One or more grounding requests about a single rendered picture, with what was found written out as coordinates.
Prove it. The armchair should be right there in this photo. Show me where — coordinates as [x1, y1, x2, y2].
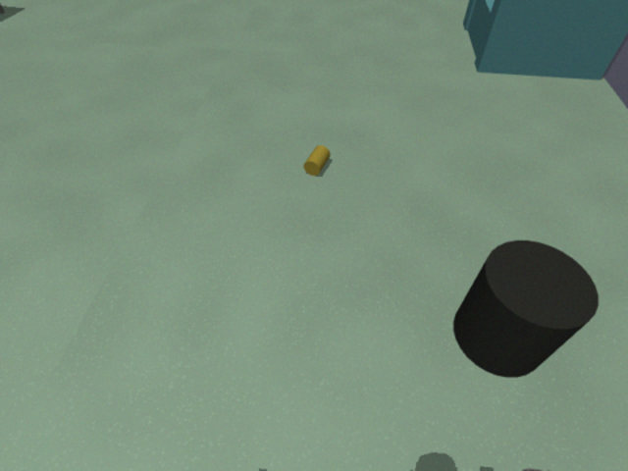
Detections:
[463, 0, 628, 80]

